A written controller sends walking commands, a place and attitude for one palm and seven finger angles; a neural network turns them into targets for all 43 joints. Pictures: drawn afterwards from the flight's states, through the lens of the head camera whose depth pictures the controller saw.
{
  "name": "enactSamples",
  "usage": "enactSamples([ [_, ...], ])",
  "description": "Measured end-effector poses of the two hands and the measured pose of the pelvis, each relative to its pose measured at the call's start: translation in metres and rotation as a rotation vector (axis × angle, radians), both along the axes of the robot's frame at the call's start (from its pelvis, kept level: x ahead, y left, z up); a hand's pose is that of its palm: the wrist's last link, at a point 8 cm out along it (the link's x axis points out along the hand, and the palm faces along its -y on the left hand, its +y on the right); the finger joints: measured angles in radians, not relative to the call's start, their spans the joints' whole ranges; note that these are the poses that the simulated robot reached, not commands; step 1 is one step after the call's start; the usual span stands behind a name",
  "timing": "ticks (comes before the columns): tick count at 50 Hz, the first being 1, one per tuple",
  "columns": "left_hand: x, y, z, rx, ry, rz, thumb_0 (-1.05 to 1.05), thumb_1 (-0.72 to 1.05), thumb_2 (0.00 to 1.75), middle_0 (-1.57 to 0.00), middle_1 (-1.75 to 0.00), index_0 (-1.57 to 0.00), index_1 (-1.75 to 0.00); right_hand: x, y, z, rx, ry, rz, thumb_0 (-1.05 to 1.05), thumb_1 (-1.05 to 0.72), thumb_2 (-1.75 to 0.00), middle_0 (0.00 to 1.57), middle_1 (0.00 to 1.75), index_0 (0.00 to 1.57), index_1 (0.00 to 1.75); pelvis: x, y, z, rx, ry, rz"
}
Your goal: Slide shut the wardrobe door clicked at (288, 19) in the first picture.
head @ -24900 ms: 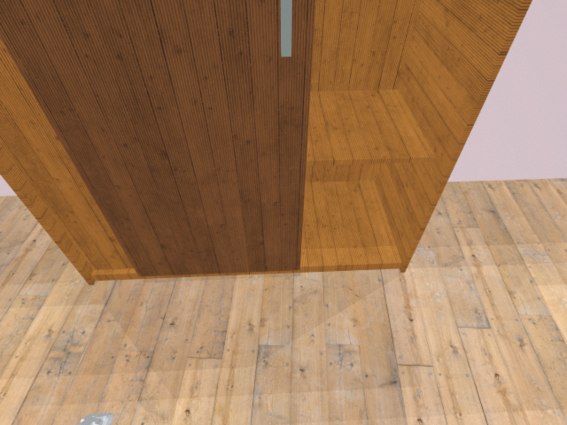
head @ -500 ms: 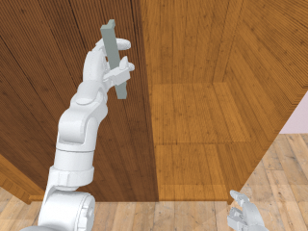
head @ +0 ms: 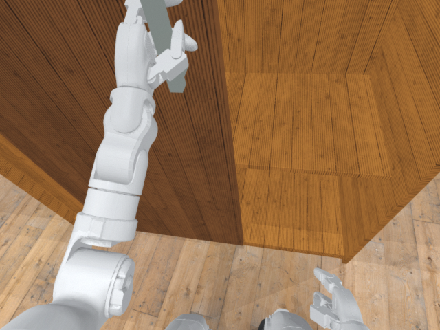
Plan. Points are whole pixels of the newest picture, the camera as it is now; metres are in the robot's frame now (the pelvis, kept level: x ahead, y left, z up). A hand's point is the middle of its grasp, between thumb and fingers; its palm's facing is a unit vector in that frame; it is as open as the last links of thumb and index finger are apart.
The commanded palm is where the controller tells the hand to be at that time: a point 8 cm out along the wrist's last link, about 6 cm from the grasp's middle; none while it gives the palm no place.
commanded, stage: step sideways, sliding the door along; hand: left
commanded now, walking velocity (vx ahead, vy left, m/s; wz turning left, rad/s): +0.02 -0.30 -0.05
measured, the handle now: (167, 27) +0.45 +0.11 +0.29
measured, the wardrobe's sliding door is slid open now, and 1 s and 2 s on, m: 0.42 0.16 0.00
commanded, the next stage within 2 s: stop walking and hold the door there in 1.60 s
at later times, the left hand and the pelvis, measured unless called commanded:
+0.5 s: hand (249, 61) +0.41 +0.00 +0.26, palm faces +0.01 -1.00 -0.07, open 6.3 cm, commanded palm +0.39 -0.02 +0.25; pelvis +0.00 -0.10 +0.01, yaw -1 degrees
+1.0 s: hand (399, 61) +0.40 -0.17 +0.26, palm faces +0.02 -1.00 -0.06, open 6.2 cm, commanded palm +0.38 -0.18 +0.26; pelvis -0.01 -0.25 +0.01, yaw +3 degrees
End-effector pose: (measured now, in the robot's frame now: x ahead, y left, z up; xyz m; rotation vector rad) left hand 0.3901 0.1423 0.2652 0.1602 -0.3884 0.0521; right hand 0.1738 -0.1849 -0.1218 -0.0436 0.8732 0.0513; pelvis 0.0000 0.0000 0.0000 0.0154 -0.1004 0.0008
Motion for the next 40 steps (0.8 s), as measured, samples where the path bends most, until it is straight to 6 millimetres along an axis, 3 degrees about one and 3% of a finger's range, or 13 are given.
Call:
enactSamples([
  [5, -0.001, -0.013, -0.003, -0.041, -0.028, -0.025, -0.09, 0.78, 0.81, -0.57, -1.40, -0.15, -1.41, -0.014, -0.039, 0.007, -0.105, 0.078, -0.025, 0.01, -0.90, -0.90, 0.20, 0.30, 0.20, 0.30, -0.006, -0.011, 0.014, 0.010, 0.021, 0.016],
  [10, -0.001, -0.027, -0.007, -0.070, -0.074, -0.085, -0.07, 0.78, 0.80, -0.52, -1.40, -0.16, -1.39, -0.009, -0.066, 0.025, -0.175, 0.039, -0.054, 0.01, -0.90, -0.90, 0.20, 0.30, 0.20, 0.30, -0.008, -0.018, 0.012, 0.009, 0.043, 0.025],
  [18, -0.002, -0.055, -0.007, -0.076, -0.062, -0.125, -0.05, 0.78, 0.80, -0.47, -1.40, -0.15, -1.38, 0.010, -0.075, 0.044, -0.115, 0.004, -0.015, 0.01, -0.90, -0.90, 0.20, 0.30, 0.19, 0.30, -0.003, -0.047, 0.020, -0.052, 0.026, -0.001],
  [25, -0.004, -0.089, -0.008, -0.073, -0.081, -0.076, -0.05, 0.79, 0.84, -0.49, -1.40, -0.12, -1.37, 0.034, -0.091, 0.040, -0.034, -0.057, 0.051, 0.01, -0.90, -0.90, 0.20, 0.30, 0.20, 0.30, 0.002, -0.103, 0.012, -0.069, 0.004, -0.032],
  [30, -0.007, -0.117, -0.007, -0.041, -0.080, 0.007, -0.06, 0.77, 0.85, -0.53, -1.40, -0.12, -1.34, 0.048, -0.128, 0.024, 0.002, -0.080, 0.042, 0.01, -0.90, -0.90, 0.20, 0.30, 0.20, 0.30, -0.002, -0.144, 0.003, -0.071, -0.012, 0.015],
  [35, -0.009, -0.148, -0.007, -0.070, -0.060, 0.002, -0.05, 0.77, 0.84, -0.50, -1.40, -0.15, -1.35, 0.040, -0.178, 0.026, -0.084, -0.060, -0.011, 0.01, -0.90, -0.90, 0.20, 0.30, 0.20, 0.30, -0.006, -0.162, 0.006, -0.033, 0.037, 0.038],
  [40, -0.010, -0.182, -0.007, -0.071, -0.069, -0.028, -0.05, 0.78, 0.83, -0.47, -1.40, -0.14, -1.35, 0.025, -0.221, 0.026, -0.092, -0.034, -0.001, 0.01, -0.90, -0.90, 0.20, 0.30, 0.20, 0.30, -0.007, -0.196, 0.003, -0.007, 0.033, 0.028],
])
